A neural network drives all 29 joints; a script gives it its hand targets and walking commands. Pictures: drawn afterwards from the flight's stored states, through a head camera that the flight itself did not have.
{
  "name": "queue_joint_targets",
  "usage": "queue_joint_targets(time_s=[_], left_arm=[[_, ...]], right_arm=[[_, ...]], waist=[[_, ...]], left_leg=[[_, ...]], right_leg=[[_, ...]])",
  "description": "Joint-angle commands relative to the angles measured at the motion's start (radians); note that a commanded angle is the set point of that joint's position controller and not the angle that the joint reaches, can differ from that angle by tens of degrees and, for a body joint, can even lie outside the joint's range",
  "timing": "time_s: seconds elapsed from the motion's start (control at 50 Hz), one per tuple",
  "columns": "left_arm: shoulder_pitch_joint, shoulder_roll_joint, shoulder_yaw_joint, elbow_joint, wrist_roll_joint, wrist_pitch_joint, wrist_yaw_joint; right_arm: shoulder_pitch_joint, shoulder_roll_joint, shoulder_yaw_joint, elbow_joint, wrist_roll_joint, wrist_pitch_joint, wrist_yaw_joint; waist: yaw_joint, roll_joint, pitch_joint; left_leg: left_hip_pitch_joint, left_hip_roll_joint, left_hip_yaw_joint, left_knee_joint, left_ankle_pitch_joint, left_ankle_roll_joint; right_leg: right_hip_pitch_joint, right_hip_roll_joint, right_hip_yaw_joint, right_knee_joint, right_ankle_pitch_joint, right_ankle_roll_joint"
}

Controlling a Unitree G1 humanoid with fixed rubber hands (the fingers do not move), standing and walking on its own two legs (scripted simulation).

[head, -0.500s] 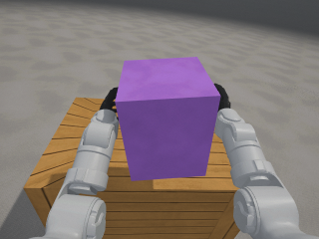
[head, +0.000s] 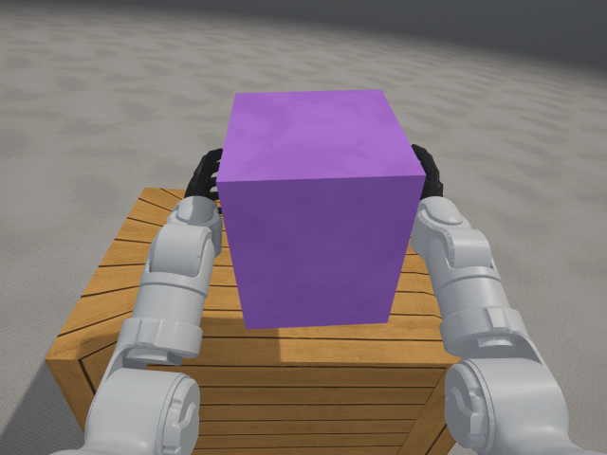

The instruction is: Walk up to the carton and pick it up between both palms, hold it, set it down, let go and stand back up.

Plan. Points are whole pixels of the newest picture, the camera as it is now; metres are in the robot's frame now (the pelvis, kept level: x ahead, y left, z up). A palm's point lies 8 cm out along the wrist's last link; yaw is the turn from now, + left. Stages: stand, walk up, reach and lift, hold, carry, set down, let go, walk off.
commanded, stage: hold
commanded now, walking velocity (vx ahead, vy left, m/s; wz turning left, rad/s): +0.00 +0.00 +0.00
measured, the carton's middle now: (313, 210) +0.41 -0.01 +0.20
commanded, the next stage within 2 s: none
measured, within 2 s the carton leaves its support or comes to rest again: neither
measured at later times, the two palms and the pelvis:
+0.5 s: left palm (200, 208) +0.38 +0.14 +0.21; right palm (423, 205) +0.38 -0.15 +0.23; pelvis +0.00 +0.00 +0.00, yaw +0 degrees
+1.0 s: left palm (203, 213) +0.38 +0.14 +0.20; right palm (422, 215) +0.38 -0.15 +0.22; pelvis +0.00 +0.00 +0.00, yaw +0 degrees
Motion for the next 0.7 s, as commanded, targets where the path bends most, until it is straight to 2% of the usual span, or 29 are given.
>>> queue_joint_targets(time_s=[0.0, 0.02, 0.04, 0.06, 0.1, 0.12, 0.14, 0.18, 0.2, 0.22, 0.24, 0.26, 0.28, 0.3, 0.32, 0.34, 0.38, 0.42, 0.44, 0.46, 0.48, 0.5, 0.52, 0.56, 0.58, 0.6, 0.62, 0.64, 0.68], left_arm=[[-0.89, -0.697, -0.329, -0.164, -0.06, -0.066, -0.169], [-0.868, -0.664, -0.275, -0.1, -0.026, -0.056, -0.187], [-0.88, -0.651, -0.258, -0.074, -0.016, -0.054, -0.205], [-0.897, -0.649, -0.256, -0.113, -0.017, -0.063, -0.215], [-0.941, -0.676, -0.283, -0.116, -0.039, -0.073, -0.221], [-0.979, -0.694, -0.32, -0.16, -0.075, -0.089, -0.216], [-1.031, -0.725, -0.354, -0.179, -0.102, -0.111, -0.206], [-1.108, -0.765, -0.415, -0.258, -0.158, -0.134, -0.179], [-1.119, -0.784, -0.433, -0.242, -0.178, -0.142, -0.166], [-1.119, -0.796, -0.439, -0.278, -0.185, -0.151, -0.156], [-1.168, -0.79, -0.475, -0.326, -0.205, -0.162, -0.143], [-1.146, -0.792, -0.483, -0.346, -0.203, -0.157, -0.133], [-1.13, -0.78, -0.481, -0.352, -0.208, -0.154, -0.126], [-1.107, -0.778, -0.477, -0.351, -0.198, -0.142, -0.125], [-1.036, -0.763, -0.442, -0.277, -0.169, -0.126, -0.132], [-1.009, -0.738, -0.408, -0.235, -0.14, -0.11, -0.143], [-0.971, -0.687, -0.319, -0.122, -0.065, -0.085, -0.178], [-0.943, -0.656, -0.262, -0.101, -0.025, -0.077, -0.204], [-0.929, -0.653, -0.252, -0.125, -0.017, -0.08, -0.21], [-0.913, -0.667, -0.267, -0.104, -0.034, -0.074, -0.213], [-0.952, -0.671, -0.272, -0.092, -0.043, -0.085, -0.217], [-1.005, -0.699, -0.308, -0.144, -0.076, -0.106, -0.212], [-1.026, -0.719, -0.344, -0.169, -0.108, -0.114, -0.199], [-1.106, -0.772, -0.44, -0.31, -0.18, -0.147, -0.168], [-1.149, -0.787, -0.477, -0.352, -0.204, -0.152, -0.151], [-1.143, -0.809, -0.501, -0.385, -0.227, -0.158, -0.138], [-1.108, -0.812, -0.517, -0.379, -0.231, -0.152, -0.128], [-1.082, -0.791, -0.496, -0.388, -0.218, -0.144, -0.123], [-0.975, -0.754, -0.426, -0.293, -0.152, -0.107, -0.138]], right_arm=[[-0.856, 0.659, 0.372, -0.182, 0.193, -0.039, 0.115], [-0.818, 0.62, 0.334, -0.093, 0.167, -0.023, 0.117], [-0.797, 0.605, 0.301, -0.052, 0.148, -0.02, 0.119], [-0.816, 0.637, 0.328, -0.072, 0.159, -0.027, 0.117], [-0.834, 0.631, 0.299, -0.057, 0.15, -0.036, 0.119], [-0.909, 0.661, 0.33, -0.133, 0.17, -0.057, 0.119], [-0.927, 0.703, 0.339, -0.135, 0.169, -0.064, 0.115], [-0.993, 0.753, 0.368, -0.221, 0.197, -0.085, 0.119], [-1.043, 0.756, 0.376, -0.263, 0.209, -0.096, 0.122], [-1.034, 0.778, 0.387, -0.277, 0.22, -0.098, 0.123], [-0.992, 0.794, 0.39, -0.265, 0.224, -0.101, 0.124], [-1.008, 0.795, 0.419, -0.308, 0.241, -0.104, 0.125], [-0.99, 0.782, 0.426, -0.3, 0.244, -0.095, 0.126], [-0.976, 0.769, 0.422, -0.302, 0.25, -0.088, 0.126], [-0.942, 0.73, 0.401, -0.259, 0.234, -0.076, 0.122], [-0.939, 0.708, 0.391, -0.224, 0.218, -0.067, 0.121], [-0.829, 0.643, 0.31, -0.046, 0.154, -0.033, 0.121], [-0.807, 0.635, 0.289, -0.013, 0.144, -0.027, 0.127], [-0.817, 0.639, 0.298, -0.046, 0.157, -0.039, 0.124], [-0.849, 0.651, 0.322, -0.082, 0.174, -0.045, 0.119], [-0.885, 0.651, 0.309, -0.083, 0.158, -0.047, 0.116], [-0.944, 0.704, 0.345, -0.144, 0.179, -0.069, 0.114], [-0.98, 0.726, 0.369, -0.186, 0.197, -0.08, 0.111], [-0.994, 0.78, 0.398, -0.273, 0.224, -0.097, 0.109], [-1.007, 0.785, 0.418, -0.297, 0.239, -0.096, 0.111], [-1.036, 0.794, 0.435, -0.372, 0.263, -0.103, 0.111], [-1.007, 0.78, 0.446, -0.365, 0.273, -0.1, 0.107], [-0.978, 0.78, 0.47, -0.372, 0.282, -0.087, 0.107], [-0.914, 0.729, 0.438, -0.314, 0.26, -0.058, 0.098]], waist=[[0.014, 0.073, -0.366], [0.026, 0.073, -0.283], [0.006, 0.066, -0.225], [0.018, 0.049, -0.257], [-0.005, 0.077, -0.279], [0.007, 0.06, -0.34], [0.002, 0.071, -0.357], [-0.004, 0.082, -0.466], [-0.007, 0.086, -0.505], [0.009, 0.095, -0.56], [-0.008, 0.131, -0.586], [0.009, 0.146, -0.635], [0.012, 0.13, -0.629], [0.007, 0.14, -0.599], [0.007, 0.121, -0.55], [0.009, 0.099, -0.471], [-0.009, 0.093, -0.292], [0.007, 0.089, -0.24], [0.013, 0.092, -0.281], [0.015, 0.066, -0.277], [0.011, 0.059, -0.272], [0.019, 0.041, -0.352], [0.015, 0.054, -0.412], [-0.003, 0.092, -0.563], [-0.007, 0.127, -0.605], [-0.009, 0.116, -0.681], [-0.019, 0.145, -0.677], [-0.003, 0.132, -0.661], [0.005, 0.095, -0.53]], left_leg=[[0.457, 0.039, -0.147, -0.228, 0.033, -0.078], [0.415, 0.04, -0.136, -0.254, -0.042, -0.073], [0.39, 0.039, -0.126, -0.275, -0.095, -0.069], [0.39, 0.038, -0.119, -0.265, -0.062, -0.063], [0.405, 0.043, -0.127, -0.274, -0.078, -0.069], [0.415, 0.035, -0.127, -0.255, -0.037, -0.069], [0.432, 0.029, -0.127, -0.24, -0.022, -0.076], [0.467, 0.036, -0.149, -0.226, 0.02, -0.083], [0.484, 0.038, -0.158, -0.217, 0.021, -0.088], [0.491, 0.03, -0.151, -0.204, 0.045, -0.081], [0.504, 0.024, -0.149, -0.193, 0.071, -0.085], [0.52, 0.026, -0.157, -0.179, 0.103, -0.094], [0.528, 0.031, -0.162, -0.179, 0.133, -0.094], [0.523, 0.026, -0.156, -0.176, 0.149, -0.097], [0.513, 0.035, -0.164, -0.185, 0.133, -0.103], [0.486, 0.03, -0.156, -0.204, 0.083, -0.092], [0.418, 0.04, -0.141, -0.259, -0.072, -0.087], [0.371, 0.045, -0.135, -0.289, -0.106, -0.071], [0.389, 0.046, -0.127, -0.283, -0.059, -0.069], [0.398, 0.034, -0.123, -0.266, -0.043, -0.07], [0.39, 0.03, -0.122, -0.268, -0.066, -0.07], [0.425, 0.024, -0.114, -0.249, -0.006, -0.065], [0.454, 0.023, -0.122, -0.231, 0.02, -0.066], [0.528, 0.023, -0.141, -0.184, 0.135, -0.082], [0.552, 0.028, -0.153, -0.172, 0.149, -0.092], [0.569, 0.025, -0.158, -0.153, 0.2, -0.098], [0.586, 0.024, -0.171, -0.136, 0.229, -0.104], [0.584, 0.027, -0.169, -0.142, 0.249, -0.103], [0.541, 0.02, -0.152, -0.165, 0.198, -0.091]], right_leg=[[0.027, -0.011, 0.019, -0.128, -0.045, -0.004], [0.035, -0.014, 0.023, -0.133, -0.1, -0.002], [0.048, -0.02, 0.025, -0.139, -0.123, -0.003], [0.085, -0.022, 0.028, -0.13, -0.093, -0.005], [0.072, -0.017, 0.02, -0.122, -0.078, -0.004], [0.08, -0.02, 0.026, -0.118, -0.045, -0.003], [0.063, -0.024, 0.024, -0.119, -0.044, -0.002], [0.043, -0.013, 0.021, -0.108, -0.015, -0.006], [0.017, -0.015, 0.023, -0.112, -0.023, -0.008], [0.02, -0.012, 0.013, -0.106, -0.021, -0.012], [0.017, -0.02, 0.027, -0.104, 0.027, -0.011], [0.027, -0.016, 0.029, -0.092, 0.045, -0.011], [0.029, -0.012, 0.024, -0.094, 0.061, -0.006], [0.01, -0.004, 0.018, -0.093, 0.06, -0.007], [0.008, -0.003, 0.016, -0.104, 0.03, -0.007], [0.006, -0.004, 0.013, -0.11, -0.021, -0.002], [0.006, -0.015, 0.019, -0.132, -0.124, -0.009], [0.057, -0.016, 0.018, -0.121, -0.11, -0.003], [0.096, -0.015, 0.014, -0.111, -0.054, 0.002], [0.088, -0.021, 0.027, -0.123, -0.051, 0.001], [0.085, -0.027, 0.028, -0.133, -0.078, 0.003], [0.077, -0.019, 0.019, -0.121, -0.041, 0.001], [0.065, -0.023, 0.026, -0.12, -0.025, -0.003], [0.046, -0.014, 0.021, -0.1, 0.057, -0.006], [0.038, -0.014, 0.024, -0.096, 0.064, -0.006], [0.048, -0.005, 0.019, -0.09, 0.105, -0.004], [0.025, -0.005, 0.019, -0.085, 0.119, -0.005], [0.036, -0.003, 0.019, -0.086, 0.125, -0.003], [0.037, 0.003, 0.022, -0.107, 0.077, 0.004]])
